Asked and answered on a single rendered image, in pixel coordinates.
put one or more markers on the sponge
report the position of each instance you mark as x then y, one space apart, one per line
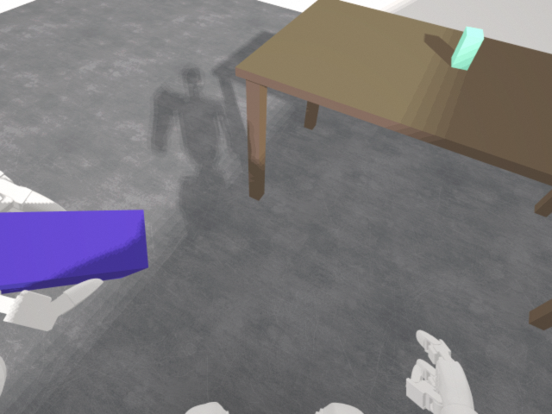
55 248

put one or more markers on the left robot hand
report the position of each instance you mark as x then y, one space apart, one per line
33 309

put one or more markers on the table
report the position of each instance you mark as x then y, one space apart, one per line
395 72

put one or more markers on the right robot hand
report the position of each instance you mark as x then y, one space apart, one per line
445 385

